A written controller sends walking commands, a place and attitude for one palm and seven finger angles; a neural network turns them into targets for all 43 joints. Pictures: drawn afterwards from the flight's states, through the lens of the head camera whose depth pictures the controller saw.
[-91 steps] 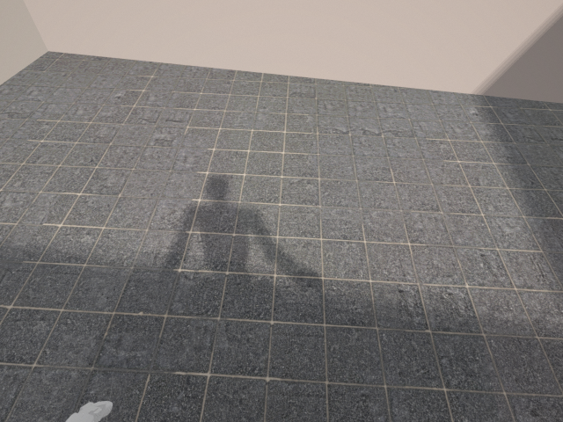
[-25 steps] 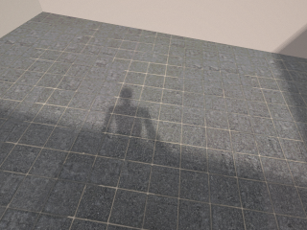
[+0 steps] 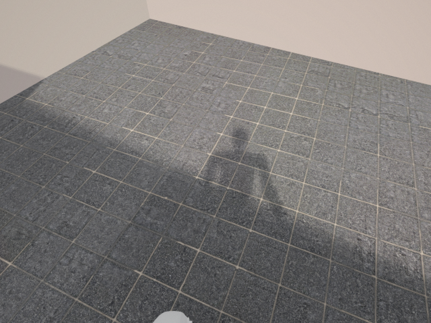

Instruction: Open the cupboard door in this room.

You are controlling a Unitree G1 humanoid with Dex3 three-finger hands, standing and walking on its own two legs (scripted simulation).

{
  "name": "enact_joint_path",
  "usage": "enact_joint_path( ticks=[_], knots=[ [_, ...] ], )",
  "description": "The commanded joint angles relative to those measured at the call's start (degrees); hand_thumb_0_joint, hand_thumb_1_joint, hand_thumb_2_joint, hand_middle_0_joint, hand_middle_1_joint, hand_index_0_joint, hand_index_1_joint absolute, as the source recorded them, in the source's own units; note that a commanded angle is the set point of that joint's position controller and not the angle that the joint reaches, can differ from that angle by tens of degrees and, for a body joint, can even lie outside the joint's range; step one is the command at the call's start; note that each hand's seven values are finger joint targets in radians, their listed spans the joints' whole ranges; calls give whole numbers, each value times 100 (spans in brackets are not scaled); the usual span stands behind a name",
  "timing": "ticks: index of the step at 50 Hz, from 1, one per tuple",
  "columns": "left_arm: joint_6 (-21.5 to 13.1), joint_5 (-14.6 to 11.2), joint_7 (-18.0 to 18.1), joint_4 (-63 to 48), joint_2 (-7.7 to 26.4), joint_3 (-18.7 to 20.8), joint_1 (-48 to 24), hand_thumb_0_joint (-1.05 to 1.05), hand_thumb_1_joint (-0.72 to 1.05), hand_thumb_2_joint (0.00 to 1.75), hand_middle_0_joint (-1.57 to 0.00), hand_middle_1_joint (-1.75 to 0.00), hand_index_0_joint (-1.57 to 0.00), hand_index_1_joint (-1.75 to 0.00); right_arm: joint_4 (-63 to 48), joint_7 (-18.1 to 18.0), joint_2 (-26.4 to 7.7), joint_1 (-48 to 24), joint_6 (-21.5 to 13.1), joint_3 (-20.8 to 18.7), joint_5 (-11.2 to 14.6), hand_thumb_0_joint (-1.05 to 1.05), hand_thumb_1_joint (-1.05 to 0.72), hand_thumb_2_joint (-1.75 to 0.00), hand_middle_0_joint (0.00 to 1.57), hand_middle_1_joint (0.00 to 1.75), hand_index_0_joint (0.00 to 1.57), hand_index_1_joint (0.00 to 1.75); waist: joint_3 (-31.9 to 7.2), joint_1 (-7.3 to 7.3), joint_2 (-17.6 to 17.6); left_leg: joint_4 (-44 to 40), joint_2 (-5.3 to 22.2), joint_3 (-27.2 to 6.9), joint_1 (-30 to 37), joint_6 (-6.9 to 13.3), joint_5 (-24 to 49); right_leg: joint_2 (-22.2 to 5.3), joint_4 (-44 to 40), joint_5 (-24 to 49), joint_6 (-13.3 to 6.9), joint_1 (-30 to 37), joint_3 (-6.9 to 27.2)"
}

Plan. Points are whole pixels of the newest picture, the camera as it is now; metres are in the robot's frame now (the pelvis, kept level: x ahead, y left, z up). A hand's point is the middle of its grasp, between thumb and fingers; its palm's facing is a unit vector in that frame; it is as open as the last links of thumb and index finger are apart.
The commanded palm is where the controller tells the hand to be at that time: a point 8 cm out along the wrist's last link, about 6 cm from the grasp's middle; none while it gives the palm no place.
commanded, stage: turn or walk to find it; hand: left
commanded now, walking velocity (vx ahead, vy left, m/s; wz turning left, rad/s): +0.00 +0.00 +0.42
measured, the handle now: out of the picture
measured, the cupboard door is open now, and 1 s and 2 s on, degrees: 0 0 0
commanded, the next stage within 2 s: stand and wait in 1.40 s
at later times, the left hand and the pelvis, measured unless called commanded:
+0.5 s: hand out of the picture +0.01 +0.24 -0.16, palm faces +0.25 -0.93 -0.26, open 7.4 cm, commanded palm none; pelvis -0.02 +0.02 +0.00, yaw +12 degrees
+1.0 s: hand out of the picture -0.10 +0.24 -0.20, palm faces +0.47 -0.86 -0.22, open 7.4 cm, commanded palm none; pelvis -0.05 +0.03 -0.01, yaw +25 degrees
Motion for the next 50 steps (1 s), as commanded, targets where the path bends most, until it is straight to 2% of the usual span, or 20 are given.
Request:
enact_joint_path(
  ticks=[1, 4, 6, 8, 9, 14, 20, 25, 26, 27, 28, 29, 31, 33, 41, 45, 46, 47, 48, 50],
  knots=[
    [-92, 48, 31, -214, 1299, 312, 444, 0, 90, 90, -20, -30, -20, -30, -537, -2, -151, -670, -217, 49, 42, 0, -90, -90, 20, 30, 20, 30, -115, 355, -1044, -1222, 16, 313, 89, -5, -409, -1495, -814, 2427, -824, 401, 916],
    [-75, 43, 27, -143, 1389, 346, 446, 0, 90, 90, -20, -30, -20, -30, -493, -30, -168, -474, -294, 91, 81, 0, -90, -90, 20, 30, 20, 30, -479, 269, -1140, -2388, -77, 527, 680, 59, -197, -1471, -269, 3362, -650, 693, 699],
    [-40, -34, 18, -152, 1306, 343, 324, 0, 90, 90, -20, -30, -20, -30, -374, -43, -393, -48, -371, 60, 56, 0, -90, -90, 20, 30, 20, 30, -715, 7, -716, -3789, 46, 456, 1842, 174, 1184, -1250, 501, 2964, -178, 156, 254],
    [29, -48, -42, -484, 682, 186, 247, 0, 90, 90, -20, -30, -20, -30, -345, -77, -1311, 327, -409, -136, 24, 0, -90, -90, 20, 30, 20, 30, -818, -145, 1662, -3991, 2236, -1929, 3047, 1308, 4847, -186, 2488, -1878, 500, -2078, -133],
    [121, -15, 19, -512, 751, 163, -151, 0, 90, 90, -20, -30, -20, -30, -223, -132, -1238, 552, -416, -140, 26, 0, -90, -90, 20, 30, 20, 30, -820, -329, 1370, -3969, 2233, -1820, 2626, 1528, 4636, -214, 3075, -1931, 458, -1953, 361],
    [107, -69, -103, -224, 711, 231, -15, 0, 90, 90, -20, -30, -20, -30, -436, -225, -806, -310, -461, -3, 13, 0, -90, -90, 20, 30, 20, 30, -470, 28, 945, -3920, 1279, -899, 2164, 1236, 3965, -162, 3144, -794, 543, -1826, 463],
    [114, -91, -84, -377, 581, 210, -229, 0, 90, 90, -20, -30, -20, -30, -464, -199, -834, -192, -405, -62, -30, 0, -90, -90, 20, 30, 20, 30, -394, -74, 879, -3981, 1263, -1390, 1921, 1335, 3358, 51, 1925, -852, 527, -1329, 433],
    [-6, -96, -40, -303, 609, 248, 415, 0, 90, 90, -20, -30, -20, -30, -607, -149, -785, -474, -351, -107, -6, 0, -90, -90, 20, 30, 20, 30, -501, 272, 764, -3398, 901, -1473, 1050, 988, 2627, 202, -152, 353, 450, 178, 310],
    [-71, -53, -11, -294, 854, 291, 562, 0, 90, 90, -20, -30, -20, -30, -639, -117, -573, -406, -359, -84, 39, 0, -90, -90, 20, 30, 20, 30, -578, 326, 150, -2812, 533, -1223, 491, 688, 1806, -244, -826, 712, 346, 834, 740],
    [-135, 45, 38, -330, 1414, 403, 567, 0, 90, 90, -20, -30, -20, -30, -773, -84, -124, -228, -358, -17, 71, 0, -90, -90, 20, 30, 20, 30, -551, 293, -1622, -1483, -354, -259, -592, 238, -192, -1787, -1295, 1123, -225, 1273, 2432],
    [-107, -18, 21, -431, 1477, 369, 570, 0, 90, 90, -20, -30, -20, -30, -782, -107, -350, -332, -291, -84, -7, 0, -90, -90, 20, 30, 20, 30, -506, 402, -1518, -416, -288, -421, -460, 211, -1089, -2309, -1475, 1072, -697, 493, 2606],
    [-87, -14, 59, -479, 1332, 400, 308, 0, 90, 90, -20, -30, -20, -30, -753, -87, -389, -440, -216, -127, -16, 0, -90, -90, 20, 30, 20, 30, -324, 317, -1559, 269, -180, -535, -412, 235, -922, -2135, -1606, 634, -784, 21, 2529],
    [-103, -14, 29, -584, 1009, 284, -240, 0, 90, 90, -20, -30, -20, -30, -501, -3, -358, -300, -179, -119, -33, 0, -90, -90, 20, 30, 20, 30, 71, 44, -873, 904, -1, -380, -423, 152, -144, -1514, -1474, 515, -624, -322, 1568],
    [-137, -7, 36, -586, 886, 245, -272, 0, 90, 90, -20, -30, -20, -30, -392, 20, -267, -142, -172, -85, -32, 0, -90, -90, 20, 30, 20, 30, -10, 14, -896, 847, 67, -186, -371, 44, 85, -1352, -1324, 1026, -593, -176, 1028],
    [-85, 47, 29, -225, 1244, 374, 361, 0, 90, 90, -20, -30, -20, -30, -479, 7, -35, -627, -248, 71, 46, 0, -90, -90, 20, 30, 20, 30, -335, 391, -1117, -1481, 59, 449, 313, 12, -483, -1577, -715, 2762, -750, 572, 579],
    [-17, -26, 11, -173, 1205, 388, 150, 0, 90, 90, -20, -30, -20, -30, -324, -26, -199, -1, -352, 60, 39, 0, -90, -90, 20, 30, 20, 30, -629, 26, -730, -3461, 100, 574, 1615, 141, 891, -1426, 235, 2489, -212, 135, 26],
    [30, -74, -14, -257, 971, 362, 236, 0, 90, 90, -20, -30, -20, -30, -314, -35, -600, 199, -413, -23, 1, 0, -90, -90, 20, 30, 20, 30, -800, -69, 333, -3922, 813, -354, 2416, 425, 1923, -991, 1114, 1268, 138, -768, -260],
    [55, -85, -53, -479, 582, 260, 148, 0, 90, 90, -20, -30, -20, -30, -333, -60, -1124, 411, -425, -132, -23, 0, -90, -90, 20, 30, 20, 30, -687, -149, 1870, -4143, 2144, -1978, 2757, 1152, 3907, -284, 2232, -1703, 532, -2034, -371],
    [129, -24, -1, -530, 671, 217, -335, 0, 90, 90, -20, -30, -20, -30, -176, -122, -1136, 667, -415, -153, -21, 0, -90, -90, 20, 30, 20, 30, -706, -396, 1560, -4238, 2226, -1989, 2296, 1465, 3553, -228, 3010, -1978, 452, -1898, 223],
    [140, -43, -44, -423, 682, 274, -506, 0, 90, 90, -20, -30, -20, -30, -284, -207, -854, 183, -421, -77, -28, 0, -90, -90, 20, 30, 20, 30, -324, -196, 1236, -4243, 1815, -1618, 1900, 1395, 2940, -299, 3501, -1257, 440, -2145, 569]
  ],
)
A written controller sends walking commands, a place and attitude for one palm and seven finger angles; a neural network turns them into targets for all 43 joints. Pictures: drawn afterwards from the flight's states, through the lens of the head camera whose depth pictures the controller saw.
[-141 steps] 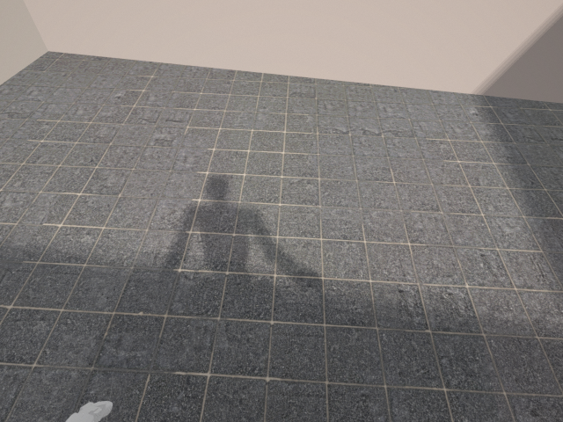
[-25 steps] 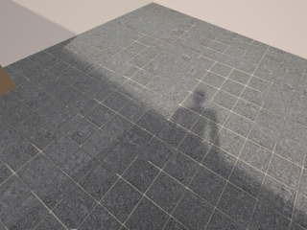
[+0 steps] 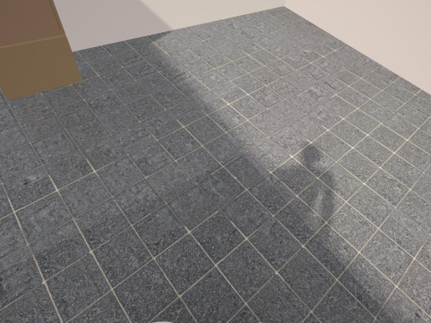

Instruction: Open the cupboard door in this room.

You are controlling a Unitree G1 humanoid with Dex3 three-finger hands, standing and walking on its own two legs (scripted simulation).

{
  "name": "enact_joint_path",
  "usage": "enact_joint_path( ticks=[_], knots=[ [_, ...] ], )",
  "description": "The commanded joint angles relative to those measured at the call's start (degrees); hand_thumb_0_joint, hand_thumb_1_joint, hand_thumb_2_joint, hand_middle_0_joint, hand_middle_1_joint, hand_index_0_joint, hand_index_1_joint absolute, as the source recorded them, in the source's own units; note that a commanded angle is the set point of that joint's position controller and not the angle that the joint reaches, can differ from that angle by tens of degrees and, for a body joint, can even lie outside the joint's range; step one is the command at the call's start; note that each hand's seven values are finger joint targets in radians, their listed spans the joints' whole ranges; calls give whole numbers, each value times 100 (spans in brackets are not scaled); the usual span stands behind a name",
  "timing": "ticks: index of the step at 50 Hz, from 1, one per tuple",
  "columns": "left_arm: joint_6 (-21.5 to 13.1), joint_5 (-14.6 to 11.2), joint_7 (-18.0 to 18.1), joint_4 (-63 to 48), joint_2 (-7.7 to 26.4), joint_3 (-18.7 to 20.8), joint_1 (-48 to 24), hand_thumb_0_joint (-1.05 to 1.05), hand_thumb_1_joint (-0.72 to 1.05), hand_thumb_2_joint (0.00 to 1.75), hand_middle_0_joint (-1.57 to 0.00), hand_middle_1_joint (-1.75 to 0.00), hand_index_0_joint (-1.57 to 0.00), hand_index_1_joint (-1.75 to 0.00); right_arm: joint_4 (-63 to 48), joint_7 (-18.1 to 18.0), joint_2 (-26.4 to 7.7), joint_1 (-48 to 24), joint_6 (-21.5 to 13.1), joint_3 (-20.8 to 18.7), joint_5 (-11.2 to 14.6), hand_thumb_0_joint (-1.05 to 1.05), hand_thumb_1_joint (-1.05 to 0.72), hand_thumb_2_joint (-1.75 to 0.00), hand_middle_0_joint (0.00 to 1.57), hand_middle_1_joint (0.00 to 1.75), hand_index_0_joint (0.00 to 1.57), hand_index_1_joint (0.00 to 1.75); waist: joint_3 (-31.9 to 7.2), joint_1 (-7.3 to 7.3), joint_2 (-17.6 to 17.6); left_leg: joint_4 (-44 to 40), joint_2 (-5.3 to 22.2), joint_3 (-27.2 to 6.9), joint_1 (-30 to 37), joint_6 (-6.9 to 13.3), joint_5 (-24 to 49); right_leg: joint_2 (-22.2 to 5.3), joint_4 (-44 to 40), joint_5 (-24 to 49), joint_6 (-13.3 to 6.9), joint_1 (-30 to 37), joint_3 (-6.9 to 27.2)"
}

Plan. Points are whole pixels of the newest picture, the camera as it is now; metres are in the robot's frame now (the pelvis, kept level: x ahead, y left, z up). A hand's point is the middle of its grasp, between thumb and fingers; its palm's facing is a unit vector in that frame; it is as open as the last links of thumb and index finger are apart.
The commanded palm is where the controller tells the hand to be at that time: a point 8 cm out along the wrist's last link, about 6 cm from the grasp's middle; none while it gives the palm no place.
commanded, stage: turn or walk to find it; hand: left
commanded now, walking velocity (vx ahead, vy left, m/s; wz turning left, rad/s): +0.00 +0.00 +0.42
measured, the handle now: out of the picture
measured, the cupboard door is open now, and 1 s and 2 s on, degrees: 0 0 0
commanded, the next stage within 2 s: stand and wait in 0.40 s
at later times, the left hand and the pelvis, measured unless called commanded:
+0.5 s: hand out of the picture +0.04 +0.17 -0.13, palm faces +0.22 -0.94 -0.28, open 7.4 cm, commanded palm none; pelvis -0.03 -0.04 +0.01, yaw +11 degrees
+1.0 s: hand out of the picture -0.13 +0.15 -0.17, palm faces +0.29 -0.94 -0.18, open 7.4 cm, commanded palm none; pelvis -0.06 -0.01 +0.01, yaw +13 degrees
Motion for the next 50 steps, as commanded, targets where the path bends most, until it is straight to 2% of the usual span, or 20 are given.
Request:
enact_joint_path(
  ticks=[1, 5, 10, 15, 17, 18, 19, 20, 21, 24, 26, 33, 35, 37, 39, 40, 41, 43, 46, 50],
  knots=[
    [-120, 2, -63, -524, 413, 95, -385, 0, 90, 90, -20, -30, -20, -30, -300, -205, -1112, 252, -157, -238, -30, 0, -90, -90, 20, 30, 20, 30, -498, -236, 1396, -1750, 1514, -1780, 815, 794, 2791, 56, 1539, 329, 55, -1140, 701],
    [-115, -22, -81, -390, 381, 83, -181, 0, 90, 90, -20, -30, -20, -30, -333, -221, -1072, 269, -211, -228, 0, 0, -90, -90, 20, 30, 20, 30, -749, -193, 1201, -1676, 1269, -1483, 1153, 772, 3430, 162, 1142, 595, 159, -901, 651],
    [-104, -32, -58, -568, 292, 63, -496, 0, 90, 90, -20, -30, -20, -30, -337, -199, -1109, 437, -149, -291, -36, 0, -90, -90, 20, 30, 20, 30, -647, -344, 1141, -1724, 1292, -1918, 1049, 889, 2855, 306, 301, 377, 161, -678, 660],
    [-160, -64, -25, -640, 236, 40, -347, 0, 90, 90, -20, -30, -20, -30, -420, -155, -1147, 283, -87, -332, -65, 0, -90, -90, 20, 30, 20, 30, -668, -253, 1291, -1578, 1162, -2237, 562, 829, 2720, 540, -890, 489, 44, 142, 595],
    [-208, -71, -7, -584, 274, 56, -23, 0, 90, 90, -20, -30, -20, -30, -468, -137, -1138, 159, -75, -351, -39, 0, -90, -90, 20, 30, 20, 30, -804, -80, 1220, -1303, 968, -2170, 316, 650, 2579, 606, -1802, 1153, 17, 745, 521],
    [-243, -62, 14, -550, 367, 76, 151, 0, 90, 90, -20, -30, -20, -30, -508, -117, -1072, 106, -71, -350, -3, 0, -90, -90, 20, 30, 20, 30, -816, 22, 1098, -1071, 789, -2084, -109, 451, 2085, 489, -2496, 1666, -7, 1322, 562],
    [-307, -7, 49, -554, 687, 129, 261, 0, 90, 90, -20, -30, -20, -30, -544, -77, -824, 180, -75, -327, 50, 0, -90, -90, 20, 30, 20, 30, -928, 61, 316, -391, 400, -1743, -824, 142, 1267, -225, -3118, 1756, -211, 2028, 1288],
    [-341, 67, 75, -594, 1154, 220, 288, 0, 90, 90, -20, -30, -20, -30, -720, -53, -470, 161, -74, -250, 52, 0, -90, -90, 20, 30, 20, 30, -713, 95, -1165, 782, -443, -715, -1716, -271, -773, -1644, -3437, 2094, -835, 2095, 2629],
    [-331, 16, 67, -657, 1154, 214, 241, 0, 90, 90, -20, -30, -20, -30, -706, -79, -733, 12, 21, -329, -34, 0, -90, -90, 20, 30, 20, 30, -637, 200, -1270, 1834, -256, -927, -1498, -268, -1354, -1956, -3617, 1904, -1218, 1189, 2745],
    [-336, 19, 64, -736, 626, 62, -485, 0, 90, 90, -20, -30, -20, -30, -314, -9, -630, 316, 110, -331, -37, 0, -90, -90, 20, 30, 20, 30, -188, -257, -243, 3003, -45, -890, -1364, -309, -429, -1050, -3449, 1988, -1057, 589, 1674],
    [-392, 27, 57, -668, 527, 25, -421, 0, 90, 90, -20, -30, -20, -30, -156, -16, -523, 499, 118, -278, -37, 0, -90, -90, 20, 30, 20, 30, -255, -262, -452, 2946, -10, -742, -1252, -401, -154, -836, -3369, 2382, -984, 739, 1215],
    [-386, 66, 37, -82, 674, 25, 470, 0, 90, 90, -20, -30, -20, -30, -59, -88, -329, -31, 18, -103, 28, 0, -90, -90, 20, 30, 20, 30, -436, 160, -555, 745, 76, -292, -516, -427, -670, -906, -3116, 3534, -1239, 1324, 1321],
    [-380, 56, 46, 68, 665, 12, 425, 0, 90, 90, -20, -30, -20, -30, 64, -127, -263, 158, -42, -45, 44, 0, -90, -90, 20, 30, 20, 30, -578, 66, -578, -120, 67, -200, -51, -390, -420, -821, -2926, 3747, -1178, 1342, 1293],
    [-359, -23, 51, 176, 545, -34, 270, 0, 90, 90, -20, -30, -20, -30, 330, -167, -284, 579, -129, 2, 57, 0, -90, -90, 20, 30, 20, 30, -753, -153, -365, -1438, 90, -178, 942, -332, 728, -541, -2554, 3436, -807, 1004, 1043],
    [-318, -66, 19, 217, 143, -120, 459, 0, 90, 90, -20, -30, -20, -30, 381, -200, -767, 593, -245, -45, 25, 0, -90, -90, 20, 30, 20, 30, -878, -42, 984, -1563, 1114, -1109, 1444, 25, 2287, 73, -2020, 2130, -345, 459, 599],
    [-303, -61, 16, 275, -40, -174, 503, 0, 90, 90, -20, -30, -20, -30, 355, -253, -863, 415, -246, -33, 8, 0, -90, -90, 20, 30, 20, 30, -651, 8, 1275, -1628, 1445, -1246, 1153, 244, 2625, 195, -2050, 1530, -216, 414, 392],
    [-244, -51, 30, 385, -35, -219, 219, 0, 90, 90, -20, -30, -20, -30, 458, -281, -735, 306, -262, -3, 9, 0, -90, -90, 20, 30, 20, 30, -393, -81, 1822, -1974, 1371, -1307, 790, 324, 2567, 253, -1837, 1095, -103, 553, 293],
    [-188, -36, 5, 540, 1, -230, 276, 0, 90, 90, -20, -30, -20, -30, 490, -323, -607, 165, -251, 57, 21, 0, -90, -90, 20, 30, 20, 30, -58, 19, 1626, -2087, 1237, -1110, 381, 373, 2341, 232, -1656, 885, -126, 713, 439],
    [-225, -8, -24, 839, -48, -279, 643, 0, 90, 90, -20, -30, -20, -30, 505, -333, -545, 113, -254, 53, 42, 0, -90, -90, 20, 30, 20, 30, -172, 93, 996, -1793, 918, -835, 407, 203, 1770, 183, -2443, 1801, -138, 1009, 513],
    [-284, 5, -20, 948, 24, -326, 540, 0, 90, 90, -20, -30, -20, -30, 594, -277, -404, 332, -209, 69, 60, 0, -90, -90, 20, 30, 20, 30, 178, -44, 351, -1926, 596, -695, 296, -14, 317, 34, -3040, 1668, -233, 781, 812]
  ],
)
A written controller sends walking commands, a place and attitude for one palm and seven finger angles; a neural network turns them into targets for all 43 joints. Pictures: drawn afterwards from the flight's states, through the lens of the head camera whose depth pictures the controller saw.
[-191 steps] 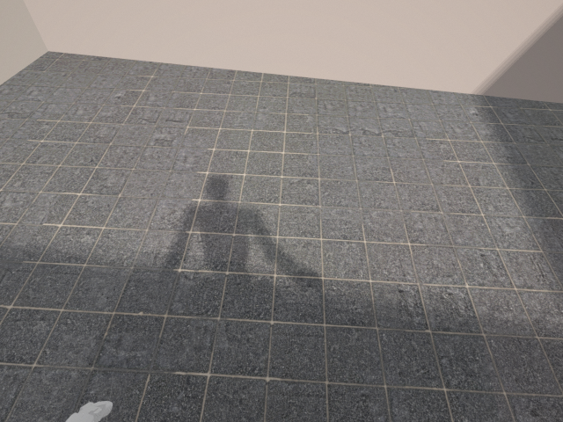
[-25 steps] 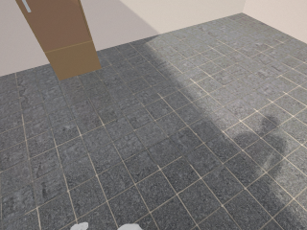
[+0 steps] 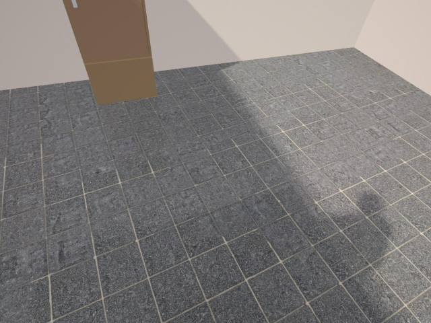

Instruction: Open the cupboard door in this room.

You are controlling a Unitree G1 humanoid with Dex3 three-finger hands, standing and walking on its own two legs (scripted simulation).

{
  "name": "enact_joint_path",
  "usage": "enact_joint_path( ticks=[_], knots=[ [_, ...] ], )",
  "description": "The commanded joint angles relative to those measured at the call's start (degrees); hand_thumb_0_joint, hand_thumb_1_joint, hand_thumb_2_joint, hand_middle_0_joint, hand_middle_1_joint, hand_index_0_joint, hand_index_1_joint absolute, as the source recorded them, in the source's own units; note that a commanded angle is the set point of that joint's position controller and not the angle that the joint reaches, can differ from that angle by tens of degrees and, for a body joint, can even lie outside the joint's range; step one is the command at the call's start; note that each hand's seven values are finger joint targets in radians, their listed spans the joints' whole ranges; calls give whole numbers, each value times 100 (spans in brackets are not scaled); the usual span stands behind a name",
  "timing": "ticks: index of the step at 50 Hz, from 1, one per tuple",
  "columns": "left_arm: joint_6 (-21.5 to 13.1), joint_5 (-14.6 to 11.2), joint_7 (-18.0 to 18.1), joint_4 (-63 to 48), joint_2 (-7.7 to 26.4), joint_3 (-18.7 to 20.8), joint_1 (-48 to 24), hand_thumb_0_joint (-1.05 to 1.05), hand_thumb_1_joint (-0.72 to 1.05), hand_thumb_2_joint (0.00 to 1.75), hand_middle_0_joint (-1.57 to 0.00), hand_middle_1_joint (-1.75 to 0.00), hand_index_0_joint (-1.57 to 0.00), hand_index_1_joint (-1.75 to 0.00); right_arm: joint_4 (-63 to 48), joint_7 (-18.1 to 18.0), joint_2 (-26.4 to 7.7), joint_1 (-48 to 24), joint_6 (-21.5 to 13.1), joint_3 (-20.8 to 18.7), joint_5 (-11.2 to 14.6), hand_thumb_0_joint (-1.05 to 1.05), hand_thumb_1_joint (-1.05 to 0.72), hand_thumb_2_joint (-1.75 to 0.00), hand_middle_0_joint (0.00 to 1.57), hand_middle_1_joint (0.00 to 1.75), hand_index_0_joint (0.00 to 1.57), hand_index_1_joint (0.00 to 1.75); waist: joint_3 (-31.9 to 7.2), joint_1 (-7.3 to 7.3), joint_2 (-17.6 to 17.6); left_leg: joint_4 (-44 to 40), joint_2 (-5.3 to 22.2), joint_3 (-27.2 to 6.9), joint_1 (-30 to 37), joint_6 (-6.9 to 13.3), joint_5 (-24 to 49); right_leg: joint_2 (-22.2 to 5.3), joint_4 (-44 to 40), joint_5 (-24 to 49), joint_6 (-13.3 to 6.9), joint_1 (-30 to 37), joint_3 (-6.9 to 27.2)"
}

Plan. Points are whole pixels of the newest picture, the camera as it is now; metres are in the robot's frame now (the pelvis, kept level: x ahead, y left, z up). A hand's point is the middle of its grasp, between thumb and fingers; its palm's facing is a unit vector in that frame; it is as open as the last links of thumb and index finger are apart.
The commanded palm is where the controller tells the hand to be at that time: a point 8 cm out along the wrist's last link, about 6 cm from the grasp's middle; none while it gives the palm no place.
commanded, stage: stand and wait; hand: left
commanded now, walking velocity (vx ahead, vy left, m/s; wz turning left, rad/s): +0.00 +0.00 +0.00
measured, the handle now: out of the picture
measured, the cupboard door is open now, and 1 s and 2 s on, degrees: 0 0 0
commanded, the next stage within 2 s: turn or walk to find it in 0.10 s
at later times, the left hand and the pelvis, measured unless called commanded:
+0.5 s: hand out of the picture +0.01 +0.20 -0.19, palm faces +0.17 -0.96 -0.21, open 7.4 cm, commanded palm none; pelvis -0.02 +0.01 -0.01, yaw +7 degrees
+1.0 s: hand out of the picture +0.00 +0.17 -0.15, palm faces +0.33 -0.90 -0.28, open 7.4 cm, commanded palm none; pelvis -0.02 -0.04 +0.00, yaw +19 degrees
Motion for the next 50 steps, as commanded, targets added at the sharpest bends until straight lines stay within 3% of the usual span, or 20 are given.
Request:
enact_joint_path(
  ticks=[1, 14, 20, 23, 24, 25, 26, 27, 30, 32, 35, 38, 40, 41, 42, 43, 44, 46, 48, 50],
  knots=[
    [-128, 19, 0, -118, 436, -6, 156, 0, 90, 90, -20, -30, -20, -30, -108, 5, -605, 381, -72, -107, -8, 0, -90, -90, 20, 30, 20, 30, 380, -231, 132, -985, 562, -565, -479, 117, 56, -325, -897, -41, -49, -136, 524],
    [-83, 5, 63, -459, 617, 236, 29, 0, 90, 90, -20, -30, -20, -30, -233, 89, -703, 598, 12, -176, -50, 0, -90, -90, 20, 30, 20, 30, 231, -148, 265, -566, 512, -825, -1312, 174, 175, -484, -393, -465, -55, -28, 239],
    [-57, 43, 89, -962, 992, 456, -195, 0, 90, 90, -20, -30, -20, -30, -545, 149, -520, 845, 121, -299, -91, 0, -90, -90, 20, 30, 20, 30, -256, -197, -769, 1137, 132, -265, -1494, 27, -225, -1582, -949, -1182, -611, -212, 801],
    [-57, 71, 102, -1092, 924, 446, -477, 0, 90, 90, -20, -30, -20, -30, -528, 165, -377, 968, 107, -289, -90, 0, -90, -90, 20, 30, 20, 30, -244, -324, -595, 1059, 275, -120, -980, -39, -452, -1623, -681, -711, -664, -701, 467],
    [-22, 50, 98, -1116, 807, 415, -558, 0, 90, 90, -20, -30, -20, -30, -519, 167, -421, 1102, 77, -286, -95, 0, -90, -90, 20, 30, 20, 30, -189, -411, -31, 441, 450, -475, -711, 65, 12, -1264, -222, -880, -415, -1056, 124],
    [24, 23, 78, -1167, 601, 366, -651, 0, 90, 90, -20, -30, -20, -30, -503, 163, -580, 1161, 38, -295, -126, 0, -90, -90, 20, 30, 20, 30, 124, -455, 974, -396, 814, -1320, -965, 219, 28, -579, 497, -1278, -90, -1305, -308],
    [57, -4, 61, -1274, 441, 333, -850, 0, 90, 90, -20, -30, -20, -30, -538, 123, -933, 1193, -6, -343, -165, 0, -90, -90, 20, 30, 20, 30, 306, -537, 2015, -1445, 1425, -2564, -1308, 529, -417, 27, 1593, -1393, 131, -1375, -463],
    [70, 35, 59, -1299, 493, 350, -890, 0, 90, 90, -20, -30, -20, -30, -566, 60, -1026, 1067, -37, -373, -146, 0, -90, -90, 20, 30, 20, 30, 320, -505, 2043, -1671, 1614, -2900, -1234, 810, -75, 11, 2488, -1689, 59, -1512, -8],
    [-8, 32, -7, -1232, 472, 348, -782, 0, 90, 90, -20, -30, -20, -30, -656, 1, -1028, 766, -86, -359, -130, 0, -90, -90, 20, 30, 20, 30, -136, -343, 1078, -1092, 1417, -2352, -538, 1012, 1441, -18, 3120, -1471, 68, -1728, 393],
    [-28, -4, -16, -1276, 426, 320, -829, 0, 90, 90, -20, -30, -20, -30, -679, -4, -1091, 753, -82, -387, -123, 0, -90, -90, 20, 30, 20, 30, -395, -396, 1015, -852, 1278, -2094, -53, 1028, 2227, 53, 2758, -1468, 138, -1679, 361],
    [-37, -44, -10, -1416, 391, 297, -968, 0, 90, 90, -20, -30, -20, -30, -713, 6, -1173, 852, -45, -433, -131, 0, -90, -90, 20, 30, 20, 30, -553, -491, 983, -681, 1256, -2207, 266, 1085, 2911, 179, 2093, -1553, 170, -1481, 387],
    [-54, -69, 11, -1463, 438, 300, -799, 0, 90, 90, -20, -30, -20, -30, -824, 51, -1240, 688, 8, -482, -133, 0, -90, -90, 20, 30, 20, 30, -658, -440, 1062, -512, 1088, -2209, 92, 963, 3048, 321, 1135, -1241, 152, -873, 321],
    [-101, -76, 32, -1398, 529, 325, -387, 0, 90, 90, -20, -30, -20, -30, -927, 87, -1252, 481, 24, -504, -99, 0, -90, -90, 20, 30, 20, 30, -818, -231, 1052, -217, 879, -2099, -233, 724, 2756, 314, -99, -391, 159, -86, 280],
    [-140, -51, 54, -1348, 703, 353, -231, 0, 90, 90, -20, -30, -20, -30, -972, 118, -1138, 391, 27, -500, -56, 0, -90, -90, 20, 30, 20, 30, -807, -156, 732, 39, 630, -1914, -773, 445, 2033, 97, -774, 204, 122, 589, 408],
    [-182, 30, 94, -1359, 1130, 433, -159, 0, 90, 90, -20, -30, -20, -30, -1082, 165, -835, 382, 32, -466, -6, 0, -90, -90, 20, 30, 20, 30, -690, -138, -414, 822, 56, -1256, -1901, 61, 565, -996, -1118, 310, -201, 1252, 1447],
    [-175, 74, 87, -1469, 1508, 494, -219, 0, 90, 90, -20, -30, -20, -30, -1295, 185, -708, 178, 58, -441, -43, 0, -90, -90, 20, 30, 20, 30, -339, -59, -1348, 1866, -447, -605, -2492, -178, -1359, -2110, -1277, 750, -840, 852, 2353],
    [-184, 39, 102, -1517, 1395, 520, -251, 0, 90, 90, -20, -30, -20, -30, -1314, 167, -946, 24, 173, -514, -114, 0, -90, -90, 20, 30, 20, 30, -311, -34, -1332, 2857, -233, -840, -2401, -168, -1638, -2248, -1330, 867, -1099, 274, 2407],
    [-194, 29, 74, -1591, 1088, 405, -730, 0, 90, 90, -20, -30, -20, -30, -1065, 225, -896, 62, 258, -529, -109, 0, -90, -90, 20, 30, 20, 30, 180, -347, -505, 3930, -93, -848, -2432, -196, -986, -1582, -1167, 1080, -969, -131, 1573],
    [-248, 23, 54, -1629, 939, 346, -752, 0, 90, 90, -20, -30, -20, -30, -934, 263, -846, 277, 260, -494, -103, 0, -90, -90, 20, 30, 20, 30, 18, -421, -579, 4179, -52, -667, -2477, -315, -556, -1240, -896, 1925, -801, 233, 872],
    [-261, 32, 69, -1579, 931, 336, -531, 0, 90, 90, -20, -30, -20, -30, -932, 267, -863, 152, 272, -475, -89, 0, -90, -90, 20, 30, 20, 30, 5, -345, -696, 4165, 5, -590, -2441, -392, -467, -1246, -837, 2341, -796, 382, 686]
  ],
)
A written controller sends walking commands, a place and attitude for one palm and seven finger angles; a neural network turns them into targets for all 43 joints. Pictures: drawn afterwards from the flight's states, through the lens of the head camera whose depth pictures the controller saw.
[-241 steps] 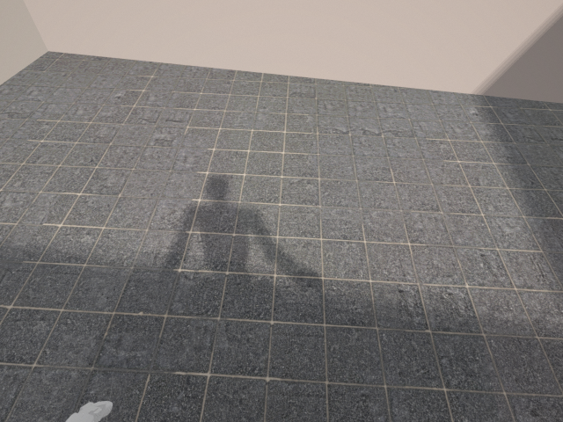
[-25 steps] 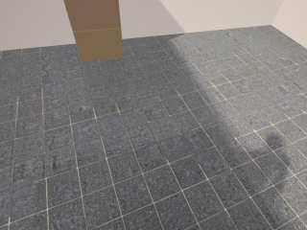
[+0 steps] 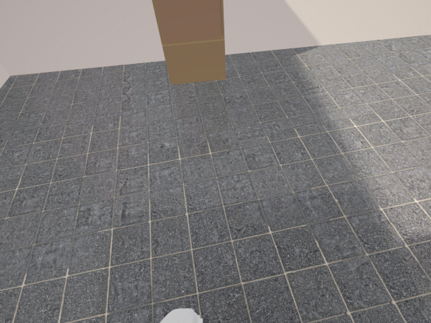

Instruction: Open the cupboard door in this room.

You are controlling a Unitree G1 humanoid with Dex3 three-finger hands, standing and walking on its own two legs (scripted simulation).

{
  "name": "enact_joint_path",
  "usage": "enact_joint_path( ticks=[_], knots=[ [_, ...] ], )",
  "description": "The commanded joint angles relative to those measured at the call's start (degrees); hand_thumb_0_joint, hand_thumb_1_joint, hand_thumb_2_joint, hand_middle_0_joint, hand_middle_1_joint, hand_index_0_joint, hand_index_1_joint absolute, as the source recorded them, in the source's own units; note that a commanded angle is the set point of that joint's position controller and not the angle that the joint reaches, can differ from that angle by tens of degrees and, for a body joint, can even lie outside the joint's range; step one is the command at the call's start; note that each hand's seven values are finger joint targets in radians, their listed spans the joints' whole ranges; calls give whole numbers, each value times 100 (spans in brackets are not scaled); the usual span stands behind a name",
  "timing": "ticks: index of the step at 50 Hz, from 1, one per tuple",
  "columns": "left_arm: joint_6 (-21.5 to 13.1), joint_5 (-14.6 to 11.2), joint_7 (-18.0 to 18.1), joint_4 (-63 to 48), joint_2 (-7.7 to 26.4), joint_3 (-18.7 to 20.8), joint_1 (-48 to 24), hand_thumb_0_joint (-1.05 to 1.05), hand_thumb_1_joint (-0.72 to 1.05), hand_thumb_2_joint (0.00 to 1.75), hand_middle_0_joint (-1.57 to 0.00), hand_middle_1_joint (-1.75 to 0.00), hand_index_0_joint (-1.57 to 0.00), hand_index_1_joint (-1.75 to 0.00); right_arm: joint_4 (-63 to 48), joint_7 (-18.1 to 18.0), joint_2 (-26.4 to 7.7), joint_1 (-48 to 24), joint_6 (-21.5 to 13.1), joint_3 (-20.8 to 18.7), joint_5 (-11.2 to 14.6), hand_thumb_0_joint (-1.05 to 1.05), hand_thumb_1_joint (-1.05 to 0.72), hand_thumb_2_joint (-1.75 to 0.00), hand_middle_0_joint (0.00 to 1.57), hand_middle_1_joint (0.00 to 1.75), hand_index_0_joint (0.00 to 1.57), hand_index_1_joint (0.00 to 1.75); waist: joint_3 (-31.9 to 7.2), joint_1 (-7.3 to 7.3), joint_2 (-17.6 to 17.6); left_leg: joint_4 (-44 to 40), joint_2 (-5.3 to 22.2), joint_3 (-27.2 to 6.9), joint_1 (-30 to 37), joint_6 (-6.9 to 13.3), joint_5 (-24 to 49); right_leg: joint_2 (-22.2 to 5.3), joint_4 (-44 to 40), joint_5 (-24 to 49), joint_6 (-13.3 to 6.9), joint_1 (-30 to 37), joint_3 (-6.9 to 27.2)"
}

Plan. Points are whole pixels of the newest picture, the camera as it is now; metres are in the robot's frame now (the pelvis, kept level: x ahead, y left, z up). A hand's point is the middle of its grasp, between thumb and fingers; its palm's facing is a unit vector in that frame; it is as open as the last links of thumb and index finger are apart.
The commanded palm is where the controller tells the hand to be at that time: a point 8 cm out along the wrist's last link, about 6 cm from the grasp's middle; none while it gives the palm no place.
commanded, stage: turn or walk to find it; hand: left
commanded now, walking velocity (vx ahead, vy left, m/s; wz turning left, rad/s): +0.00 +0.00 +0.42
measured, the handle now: out of the picture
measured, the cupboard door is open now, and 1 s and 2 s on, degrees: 0 0 0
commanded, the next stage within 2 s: stand and wait in 1.10 s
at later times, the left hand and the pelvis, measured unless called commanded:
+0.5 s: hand out of the picture -0.05 +0.26 -0.18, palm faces +0.29 -0.93 -0.23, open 7.4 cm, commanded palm none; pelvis -0.02 +0.05 +0.00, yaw +13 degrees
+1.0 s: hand out of the picture -0.02 +0.21 -0.14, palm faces +0.41 -0.87 -0.27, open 7.4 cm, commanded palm none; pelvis -0.04 -0.01 +0.00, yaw +25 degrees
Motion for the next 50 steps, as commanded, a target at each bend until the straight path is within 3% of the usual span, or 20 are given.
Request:
enact_joint_path(
  ticks=[1, 7, 11, 14, 15, 16, 17, 18, 20, 23, 33, 39, 40, 41, 42, 43, 44, 46, 47, 50],
  knots=[
    [-131, 26, 58, -310, 1006, 198, 271, 0, 90, 90, -20, -30, -20, -30, -309, 11, -325, -60, -72, -47, 5, 0, -90, -90, 20, 30, 20, 30, -106, 86, -1109, 551, 267, 43, -390, -159, 144, -1508, -986, 2974, -483, 426, 800],
    [-88, 72, 53, -75, 1290, 236, 892, 0, 90, 90, -20, -30, -20, -30, -451, 16, -256, -724, -91, 81, 52, 0, -90, -90, 20, 30, 20, 30, -263, 378, -1173, -722, 285, 383, -30, -158, -285, -1680, -711, 3836, -604, 885, 667],
    [-45, 95, 46, 6, 1438, 293, 909, 0, 90, 90, -20, -30, -20, -30, -490, 11, -234, -797, -157, 139, 93, 0, -90, -90, 20, 30, 20, 30, -439, 414, -1390, -1785, 260, 627, 538, -35, -377, -1786, -473, 3985, -599, 932, 526],
    [-14, 49, 26, 70, 1446, 313, 708, 0, 90, 90, -20, -30, -20, -30, -412, 0, -321, -408, -233, 136, 87, 0, -90, -90, 20, 30, 20, 30, -582, 147, -1286, -3333, 264, 773, 1539, 71, 648, -1665, 70, 3445, -208, 518, 167],
    [10, -6, 6, 20, 1371, 302, 683, 0, 90, 90, -20, -30, -20, -30, -355, 2, -551, -121, -291, 86, 55, 0, -90, -90, 20, 30, 20, 30, -765, -27, -684, -3978, 522, 540, 2363, 212, 1628, -1485, 727, 2827, 84, -21, -125],
    [36, -39, -31, -148, 1067, 270, 797, 0, 90, 90, -20, -30, -20, -30, -358, -14, -1122, 101, -343, -46, 0, 0, -90, -90, 20, 30, 20, 30, -999, -100, 843, -4038, 1873, -1122, 3364, 812, 3503, -793, 1852, 339, 511, -1443, -448],
    [71, 8, -17, -330, 871, 141, 540, 0, 90, 90, -20, -30, -20, -30, -289, -52, -1384, 383, -298, -100, 56, 0, -90, -90, 20, 30, 20, 30, -880, -212, 1326, -4106, 2592, -1646, 3185, 1429, 5128, -485, 2693, -2015, 651, -1959, -113],
    [171, 12, 49, -294, 955, 169, 191, 0, 90, 90, -20, -30, -20, -30, -178, -123, -1243, 502, -320, -84, 48, 0, -90, -90, 20, 30, 20, 30, -890, -312, 1212, -4125, 2372, -1501, 2823, 1396, 4876, -472, 3132, -1856, 629, -1863, 397],
    [176, -1, -16, -201, 992, 231, 72, 0, 90, 90, -20, -30, -20, -30, -337, -169, -970, -8, -322, -3, 26, 0, -90, -90, 20, 30, 20, 30, -410, -87, 658, -4203, 1928, -1141, 2341, 1281, 4051, -504, 3542, -1104, 634, -2023, 547],
    [184, 4, -74, -47, 953, 252, 401, 0, 90, 90, -20, -30, -20, -30, -473, -153, -824, -264, -382, 41, 61, 0, -90, -90, 20, 30, 20, 30, -465, 130, 569, -4368, 1452, -662, 2248, 1057, 3559, -439, 3566, -402, 720, -1875, 487],
    [179, -8, -51, -449, 807, 230, -255, 0, 90, 90, -20, -30, -20, -30, -469, -128, -796, 228, -332, -72, -10, 0, -90, -90, 20, 30, 20, 30, -356, -115, 557, -4472, 1428, -1505, 2033, 1284, 2454, -212, 2198, -673, 735, -1607, 530],
    [81, -65, -12, -444, 793, 203, 134, 0, 90, 90, -20, -30, -20, -30, -519, -102, -786, 151, -288, -125, -9, 0, -90, -90, 20, 30, 20, 30, -636, 104, 529, -3958, 1157, -1740, 1431, 1095, 2822, 96, 223, -35, 570, -190, 446],
    [37, -65, 5, -408, 839, 229, 363, 0, 90, 90, -20, -30, -20, -30, -546, -92, -734, 99, -289, -114, 19, 0, -90, -90, 20, 30, 20, 30, -740, 236, 415, -3711, 979, -1604, 1106, 886, 2467, -12, -587, 512, 549, 379, 457],
    [-19, -17, 37, -384, 1150, 275, 492, 0, 90, 90, -20, -30, -20, -30, -573, -59, -485, 180, -295, -87, 69, 0, -90, -90, 20, 30, 20, 30, -812, 273, -318, -3099, 591, -1229, 371, 551, 1565, -700, -1170, 553, 358, 1129, 1093],
    [-57, 60, 72, -412, 1609, 363, 553, 0, 90, 90, -20, -30, -20, -30, -725, -29, -137, 221, -301, -20, 82, 0, -90, -90, 20, 30, 20, 30, -684, 297, -1730, -1925, -234, -170, -571, 130, -344, -2135, -1455, 848, -231, 1350, 2476],
    [-51, -2, 65, -517, 1618, 365, 419, 0, 90, 90, -20, -30, -20, -30, -684, -60, -419, 191, -213, -99, -18, 0, -90, -90, 20, 30, 20, 30, -649, 324, -1731, -823, -106, -278, -434, 97, -949, -2541, -1564, 897, -649, 586, 2608],
    [-14, -10, 98, -580, 1489, 372, 121, 0, 90, 90, -20, -30, -20, -30, -656, -53, -472, 144, -119, -139, -19, 0, -90, -90, 20, 30, 20, 30, -369, 197, -1551, -84, 0, -358, -342, 111, -808, -2386, -1667, 470, -723, 0, 2479],
    [-36, -8, 54, -664, 1139, 241, -431, 0, 90, 90, -20, -30, -20, -30, -384, 30, -380, 359, -64, -129, -30, 0, -90, -90, 20, 30, 20, 30, 86, -111, -868, 639, 178, -188, -360, 33, -6, -1661, -1490, 573, -447, -350, 1359],
    [-63, -8, 43, -658, 1068, 216, -445, 0, 90, 90, -20, -30, -20, -30, -314, 46, -322, 503, -61, -107, -25, 0, -90, -90, 20, 30, 20, 30, 28, -136, -981, 718, 213, -78, -358, -34, 191, -1513, -1394, 892, -361, -235, 994],
    [-86, 7, 48, -537, 1057, 218, -167, 0, 90, 90, -20, -30, -20, -30, -274, 54, -300, 447, -41, -99, -16, 0, -90, -90, 20, 30, 20, 30, 33, -31, -1157, 651, 315, 49, -312, -152, 332, -1523, -1392, 1028, -364, -127, 766]
  ],
)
